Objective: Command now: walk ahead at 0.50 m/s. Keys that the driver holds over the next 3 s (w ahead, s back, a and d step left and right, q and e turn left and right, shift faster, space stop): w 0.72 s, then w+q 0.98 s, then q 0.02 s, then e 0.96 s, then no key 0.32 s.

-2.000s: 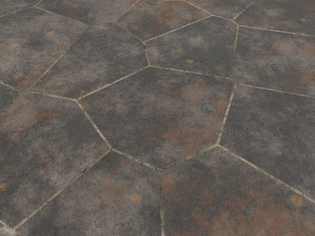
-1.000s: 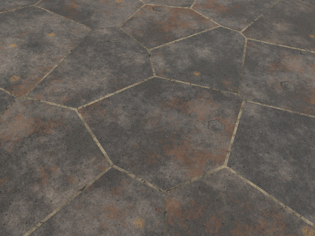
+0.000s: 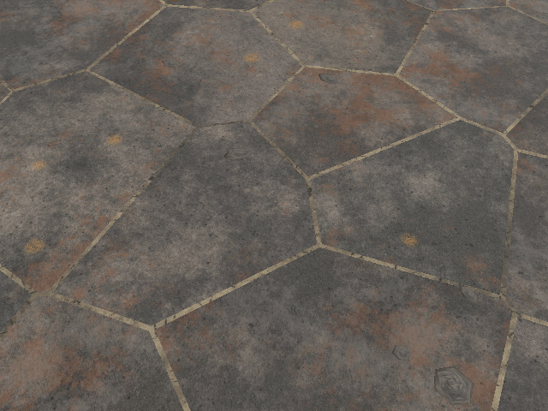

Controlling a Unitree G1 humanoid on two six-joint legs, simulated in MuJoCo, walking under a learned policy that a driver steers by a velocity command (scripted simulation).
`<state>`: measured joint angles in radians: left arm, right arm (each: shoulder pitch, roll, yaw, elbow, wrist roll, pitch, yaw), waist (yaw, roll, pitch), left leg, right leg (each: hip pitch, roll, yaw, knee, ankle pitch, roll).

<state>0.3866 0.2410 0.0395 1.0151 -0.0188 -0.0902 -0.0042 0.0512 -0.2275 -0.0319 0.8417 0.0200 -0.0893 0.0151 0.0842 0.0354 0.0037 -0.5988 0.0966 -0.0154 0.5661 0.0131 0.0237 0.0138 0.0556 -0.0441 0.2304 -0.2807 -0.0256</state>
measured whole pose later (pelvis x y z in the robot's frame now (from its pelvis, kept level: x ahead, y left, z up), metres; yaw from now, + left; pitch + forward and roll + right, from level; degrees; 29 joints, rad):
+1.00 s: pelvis +0.53 -0.03 +0.01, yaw +5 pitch +1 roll -2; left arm 0.32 0.22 0.06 1.00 0.02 -0.11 0.00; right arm 0.17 -0.26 -0.08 0.91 0.03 -0.06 0.00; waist 0.05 0.04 -0.01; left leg -0.73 0.10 -0.12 0.89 0.01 0.04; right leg -0.04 0.06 -0.15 0.21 -0.20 -0.07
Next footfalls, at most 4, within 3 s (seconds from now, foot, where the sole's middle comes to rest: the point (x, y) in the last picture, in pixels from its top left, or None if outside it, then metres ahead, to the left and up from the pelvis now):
0.06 left None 0.21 0.13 -0.78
0.64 right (348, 398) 0.53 -0.10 -0.78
1.26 left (255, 288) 0.81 0.15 -0.78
1.74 right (292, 199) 1.14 0.07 -0.78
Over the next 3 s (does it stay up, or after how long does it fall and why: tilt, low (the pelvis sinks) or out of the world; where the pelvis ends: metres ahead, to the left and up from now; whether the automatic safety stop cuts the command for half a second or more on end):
stays up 1.07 0.11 0.00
